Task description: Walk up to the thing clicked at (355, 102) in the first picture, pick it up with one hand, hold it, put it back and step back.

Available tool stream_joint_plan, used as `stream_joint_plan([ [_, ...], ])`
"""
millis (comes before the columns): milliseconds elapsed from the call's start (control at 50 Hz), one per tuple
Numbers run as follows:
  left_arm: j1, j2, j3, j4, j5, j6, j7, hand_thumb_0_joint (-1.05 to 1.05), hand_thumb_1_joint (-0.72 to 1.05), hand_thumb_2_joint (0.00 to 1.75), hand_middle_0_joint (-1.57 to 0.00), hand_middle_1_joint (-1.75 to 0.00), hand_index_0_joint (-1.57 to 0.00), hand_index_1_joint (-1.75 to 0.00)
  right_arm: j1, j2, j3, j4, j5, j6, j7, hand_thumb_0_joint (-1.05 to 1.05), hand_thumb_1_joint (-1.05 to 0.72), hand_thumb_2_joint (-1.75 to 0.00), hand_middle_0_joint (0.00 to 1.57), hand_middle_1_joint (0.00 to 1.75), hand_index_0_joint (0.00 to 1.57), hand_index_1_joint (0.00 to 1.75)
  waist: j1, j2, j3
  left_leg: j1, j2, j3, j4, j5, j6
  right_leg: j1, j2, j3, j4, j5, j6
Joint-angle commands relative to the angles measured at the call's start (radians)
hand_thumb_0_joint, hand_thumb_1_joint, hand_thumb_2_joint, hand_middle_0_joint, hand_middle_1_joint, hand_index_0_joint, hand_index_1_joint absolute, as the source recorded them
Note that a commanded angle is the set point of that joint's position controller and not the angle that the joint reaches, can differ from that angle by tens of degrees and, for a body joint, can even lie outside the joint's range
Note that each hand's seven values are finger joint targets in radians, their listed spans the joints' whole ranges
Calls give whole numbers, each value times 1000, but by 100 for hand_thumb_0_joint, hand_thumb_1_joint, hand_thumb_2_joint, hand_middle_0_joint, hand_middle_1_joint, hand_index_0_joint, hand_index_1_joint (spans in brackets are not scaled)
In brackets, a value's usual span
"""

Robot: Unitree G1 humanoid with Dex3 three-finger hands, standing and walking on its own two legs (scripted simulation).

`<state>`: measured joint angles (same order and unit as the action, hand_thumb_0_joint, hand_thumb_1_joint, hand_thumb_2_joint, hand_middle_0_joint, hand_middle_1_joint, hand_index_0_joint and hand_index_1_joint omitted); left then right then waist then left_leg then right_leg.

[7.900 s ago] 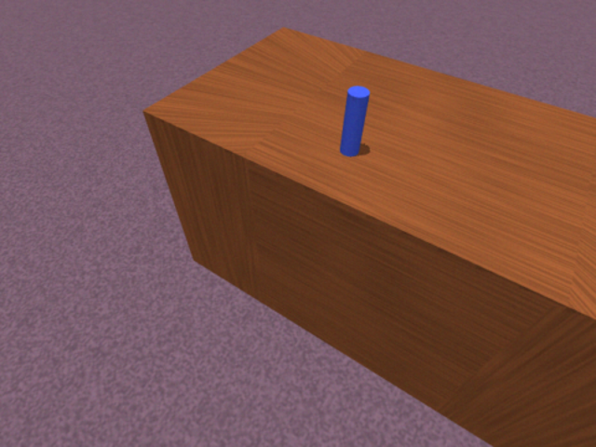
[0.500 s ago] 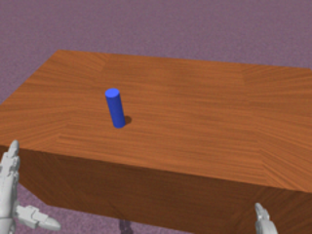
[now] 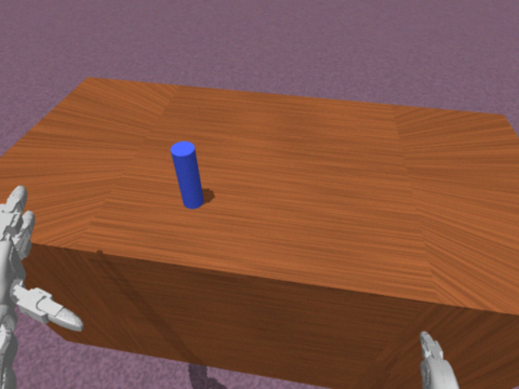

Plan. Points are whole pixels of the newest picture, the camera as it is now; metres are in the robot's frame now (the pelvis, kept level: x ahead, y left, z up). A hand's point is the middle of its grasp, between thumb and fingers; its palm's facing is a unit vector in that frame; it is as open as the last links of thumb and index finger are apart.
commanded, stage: go down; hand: left
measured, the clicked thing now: (188, 177) +0.52 +0.17 +0.01
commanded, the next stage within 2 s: none
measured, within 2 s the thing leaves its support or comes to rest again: neither
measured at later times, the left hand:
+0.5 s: hand (57, 220) +0.33 +0.32 +0.10, palm faces +0.11 -0.99 -0.08, open 17.6 cm
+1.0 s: hand (54, 190) +0.37 +0.34 +0.11, palm faces +0.06 -1.00 +0.01, open 17.7 cm
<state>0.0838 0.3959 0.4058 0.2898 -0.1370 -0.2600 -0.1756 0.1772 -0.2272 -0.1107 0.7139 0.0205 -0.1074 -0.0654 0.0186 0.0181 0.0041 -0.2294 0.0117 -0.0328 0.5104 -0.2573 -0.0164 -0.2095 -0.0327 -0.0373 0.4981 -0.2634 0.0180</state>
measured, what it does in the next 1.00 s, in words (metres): stands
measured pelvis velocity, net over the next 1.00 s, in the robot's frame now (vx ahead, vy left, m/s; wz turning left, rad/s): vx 0.00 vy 0.01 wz -0.02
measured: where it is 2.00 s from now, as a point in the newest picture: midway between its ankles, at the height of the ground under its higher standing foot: outside the picture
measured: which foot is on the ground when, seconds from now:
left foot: down 0.00-1.00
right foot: down 0.00-1.00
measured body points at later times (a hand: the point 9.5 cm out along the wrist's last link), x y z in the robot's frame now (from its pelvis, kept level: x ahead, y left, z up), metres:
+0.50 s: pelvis +0.00 +0.02 +0.00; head +0.01 +0.02 +0.45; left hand +0.31 +0.37 +0.10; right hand +0.15 -0.25 -0.09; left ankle +0.01 +0.13 -0.74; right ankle +0.00 -0.13 -0.74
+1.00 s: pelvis +0.00 +0.01 -0.01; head +0.04 +0.02 +0.44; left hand +0.36 +0.39 +0.11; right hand +0.15 -0.26 -0.08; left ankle +0.01 +0.13 -0.74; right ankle +0.00 -0.13 -0.74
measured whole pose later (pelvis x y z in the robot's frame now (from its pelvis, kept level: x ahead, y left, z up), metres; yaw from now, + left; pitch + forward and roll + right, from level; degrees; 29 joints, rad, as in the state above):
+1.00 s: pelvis +0.00 +0.01 -0.01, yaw -1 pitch +8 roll -1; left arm -0.50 0.72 0.57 1.03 -0.27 -0.23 -0.64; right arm 0.18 -0.25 0.03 0.71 0.00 -0.22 -0.13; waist -0.07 -0.01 -0.08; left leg -0.46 0.03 -0.02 0.61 -0.29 -0.01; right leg -0.43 -0.02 -0.02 0.55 -0.27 0.02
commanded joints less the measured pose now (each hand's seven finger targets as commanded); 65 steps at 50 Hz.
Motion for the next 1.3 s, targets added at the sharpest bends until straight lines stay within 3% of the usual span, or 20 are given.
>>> stream_joint_plan([
  [0,-325,350,147,-46,-77,-52,-92,0,-58,3,-6,-6,-7,-5,-82,-138,-26,-107,12,-52,-24,0,56,-4,5,5,5,5,-17,58,-143,13,-30,39,-77,135,29,17,11,-4,-81,159,-18],
  [100,-453,404,164,109,-128,-34,-201,0,-56,2,-6,-5,-6,-4,-128,-160,-5,-140,16,-61,-30,0,56,-4,5,5,5,5,-22,54,-206,23,-21,36,-66,218,25,21,18,-3,-65,225,-25],
  [140,-515,393,141,136,-136,-36,-239,0,-56,3,-5,-4,-6,-4,-117,-118,35,-113,15,-60,-28,0,56,-4,5,5,5,5,-17,44,-200,18,-22,37,-67,194,27,-2,19,-1,-69,197,-25],
  [160,-503,438,179,178,-139,-31,-248,0,-57,2,-6,-4,-6,-4,-148,-151,19,-156,15,-67,-35,0,56,-4,5,5,5,5,-14,27,-245,22,-22,34,-62,210,28,22,18,0,-67,213,-23],
  [180,-535,446,172,181,-137,-30,-254,0,-59,3,-6,-5,-6,-4,-132,-180,-7,-136,12,-67,-39,0,55,-4,5,5,5,5,-18,34,-237,17,-19,31,-68,200,25,5,22,0,-67,198,-27],
  [240,-569,420,149,206,-138,-28,-280,0,-56,2,-5,-4,-6,-4,-80,-123,46,-118,9,-70,-35,0,55,-4,5,5,5,5,-10,78,-245,31,-3,21,-75,216,10,-19,34,-8,-56,185,-33],
  [300,-560,464,184,216,-137,-26,-279,0,-56,3,-5,-4,-6,-4,-92,-187,3,-156,2,-82,-41,0,56,-4,5,5,5,5,-4,70,-283,38,0,16,-68,226,6,-14,37,-9,-54,186,-33],
  [340,-573,449,174,221,-135,-23,-282,0,-57,3,-6,-4,-6,-4,-82,-143,43,-167,2,-81,-35,0,56,-4,5,5,5,5,-9,89,-283,35,1,22,-61,261,3,-8,36,-5,-55,211,-33],
  [380,-618,449,165,200,-139,-26,-283,0,-57,4,-5,-5,-6,-5,-70,-164,12,-118,2,-80,-41,0,56,-4,5,5,5,5,-16,101,-277,35,1,24,-56,268,3,-29,36,-1,-51,215,-34],
  [520,-695,494,180,229,-147,-36,-304,0,-60,5,-5,-6,-6,-6,-116,-169,23,-99,0,-101,-51,0,56,-5,5,5,5,5,-31,75,-266,19,2,15,-56,178,11,-62,38,-2,-58,162,-32],
  [620,-791,517,166,336,-169,-37,-374,0,-61,6,-5,-6,-6,-6,-97,-151,52,-66,0,-118,-63,0,56,-5,5,5,5,5,-73,70,-268,17,-11,24,-35,151,25,-97,30,5,-59,166,-26],
  [660,-809,578,200,371,-171,-34,-399,0,-61,6,-5,-6,-6,-6,-121,-170,52,-88,-2,-129,-72,0,56,-5,5,5,5,5,-73,66,-327,22,-15,20,-19,191,27,-71,26,7,-48,206,-24],
  [700,-818,575,188,426,-176,-27,-425,0,-61,5,-5,-6,-5,-6,-111,-143,85,-65,-5,-132,-72,0,56,-5,5,5,5,5,-70,82,-301,5,-17,21,-12,203,26,-91,26,6,-42,214,-27],
  [760,-838,640,223,476,-173,-28,-452,0,-61,5,-5,-5,-5,-5,-105,-186,69,-134,-10,-147,-81,0,56,-5,5,5,5,5,-84,78,-351,20,-12,14,-2,208,22,-104,30,0,-34,209,-28],
  [800,-837,618,200,519,-173,-24,-462,0,-61,5,-5,-5,-5,-5,-70,-122,110,-67,-11,-145,-75,0,56,-5,5,5,5,5,-63,92,-283,-41,-18,18,2,180,25,-124,30,2,-29,188,-30],
  [860,-860,689,240,530,-171,-25,-459,0,-61,3,-6,-4,-6,-4,-88,-207,57,-144,-16,-160,-84,0,55,-5,5,5,5,5,-78,85,-358,-22,-12,12,22,209,21,-128,33,-2,-10,201,-29],
  [900,-896,678,228,543,-168,-26,-463,0,-61,4,-5,-5,-6,-5,-86,-160,95,-147,-17,-158,-77,0,56,-5,5,5,5,5,-71,90,-358,-42,-16,14,40,217,24,-138,31,3,-3,209,-28],
  [960,-933,682,209,541,-159,-31,-463,0,-61,3,-6,-4,-6,-5,-94,-164,92,-144,-15,-162,-82,0,55,-5,5,5,5,5,-82,110,-390,-29,-16,14,58,228,25,-160,30,4,13,217,-28],
  [1100,-951,747,247,560,-149,-32,-457,0,-61,3,-6,-4,-6,-5,-100,-202,64,-169,-18,-168,-86,0,55,-5,5,5,5,5,-82,123,-436,-37,-5,2,92,256,19,-184,38,-3,43,218,-32],
  [1280,-952,743,238,560,-140,-14,-456,0,-61,4,-6,-5,-6,-5,-51,-191,60,-168,-15,-167,-80,0,55,-5,5,5,5,5,-83,131,-441,-50,-3,1,131,314,19,-225,40,-6,78,250,-33],
])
